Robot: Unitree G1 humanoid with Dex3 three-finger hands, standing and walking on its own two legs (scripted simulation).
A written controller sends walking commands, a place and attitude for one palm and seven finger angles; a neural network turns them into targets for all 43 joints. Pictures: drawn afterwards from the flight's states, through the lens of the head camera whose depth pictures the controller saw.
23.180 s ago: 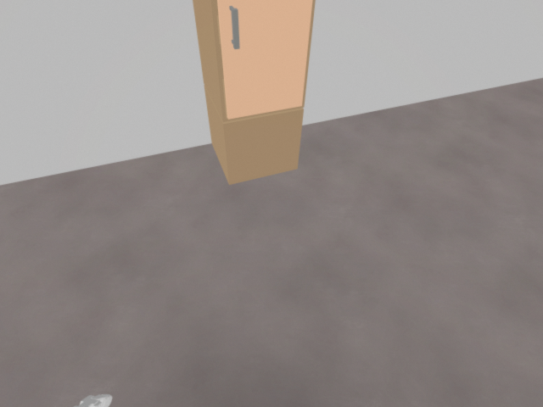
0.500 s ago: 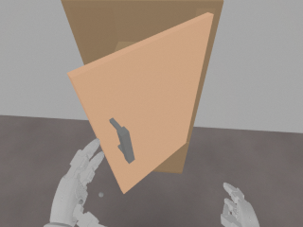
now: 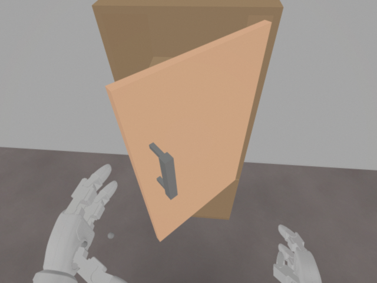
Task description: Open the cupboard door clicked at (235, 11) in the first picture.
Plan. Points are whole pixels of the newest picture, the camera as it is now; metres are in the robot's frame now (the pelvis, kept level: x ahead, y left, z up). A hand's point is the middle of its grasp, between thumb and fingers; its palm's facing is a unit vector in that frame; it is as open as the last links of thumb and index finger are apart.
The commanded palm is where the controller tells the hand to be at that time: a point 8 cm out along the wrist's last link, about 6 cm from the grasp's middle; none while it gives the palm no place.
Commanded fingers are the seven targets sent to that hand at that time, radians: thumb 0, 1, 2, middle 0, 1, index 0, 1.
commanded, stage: draw the hand back to the body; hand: left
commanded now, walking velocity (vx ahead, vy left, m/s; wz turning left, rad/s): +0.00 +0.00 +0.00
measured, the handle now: (163, 171) +0.32 +0.08 +0.09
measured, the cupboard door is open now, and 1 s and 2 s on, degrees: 46 46 46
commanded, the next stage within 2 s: step back with the hand held close in 1.34 s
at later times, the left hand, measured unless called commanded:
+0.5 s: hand (59, 214) +0.19 +0.22 +0.15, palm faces +0.25 -0.91 -0.32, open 14.6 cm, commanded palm +0.15 +0.26 +0.17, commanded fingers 0.00 0.13 0.57 -0.17 -0.30 -0.17 -0.30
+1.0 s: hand (15, 178) +0.22 +0.26 +0.21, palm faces +0.45 -0.79 -0.41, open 8.7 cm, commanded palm +0.17 +0.30 +0.22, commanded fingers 0.00 0.90 0.90 -0.20 -0.30 -0.20 -0.30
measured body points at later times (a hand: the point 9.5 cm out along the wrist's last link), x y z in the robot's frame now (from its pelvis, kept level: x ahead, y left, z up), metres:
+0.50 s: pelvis +0.02 +0.02 +0.03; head +0.01 +0.00 +0.48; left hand +0.18 +0.26 +0.17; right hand +0.21 -0.19 -0.03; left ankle +0.00 +0.11 -0.69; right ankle +0.01 -0.09 -0.69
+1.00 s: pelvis +0.03 +0.00 +0.05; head +0.01 -0.02 +0.50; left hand +0.19 +0.30 +0.23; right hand +0.22 -0.22 -0.03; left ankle +0.01 +0.11 -0.69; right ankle +0.02 -0.09 -0.69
